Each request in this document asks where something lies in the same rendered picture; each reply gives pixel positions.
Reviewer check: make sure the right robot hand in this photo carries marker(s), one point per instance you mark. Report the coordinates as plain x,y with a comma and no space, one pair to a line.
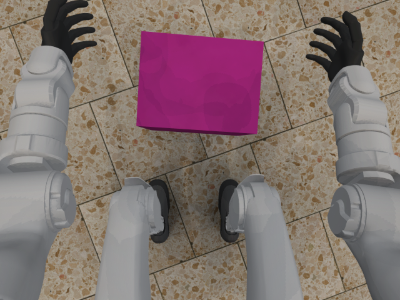
348,46

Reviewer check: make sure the carton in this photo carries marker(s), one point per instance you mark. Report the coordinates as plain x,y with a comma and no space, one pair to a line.
199,84

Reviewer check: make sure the robot left thigh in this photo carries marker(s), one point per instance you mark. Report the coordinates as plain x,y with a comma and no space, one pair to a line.
124,268

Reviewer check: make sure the right robot upper arm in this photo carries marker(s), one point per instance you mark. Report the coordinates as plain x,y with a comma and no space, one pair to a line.
367,218

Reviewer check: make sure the right robot forearm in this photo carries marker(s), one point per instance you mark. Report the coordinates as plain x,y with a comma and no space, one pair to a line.
362,132

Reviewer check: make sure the left robot upper arm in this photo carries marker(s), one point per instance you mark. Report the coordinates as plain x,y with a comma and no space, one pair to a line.
34,207

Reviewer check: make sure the left robot hand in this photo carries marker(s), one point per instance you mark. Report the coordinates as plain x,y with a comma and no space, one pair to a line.
55,31

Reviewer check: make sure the left robot forearm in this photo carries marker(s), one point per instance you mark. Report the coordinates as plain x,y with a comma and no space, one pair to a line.
39,116

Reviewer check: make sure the left robot shin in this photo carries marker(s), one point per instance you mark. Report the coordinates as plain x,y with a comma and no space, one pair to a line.
132,181

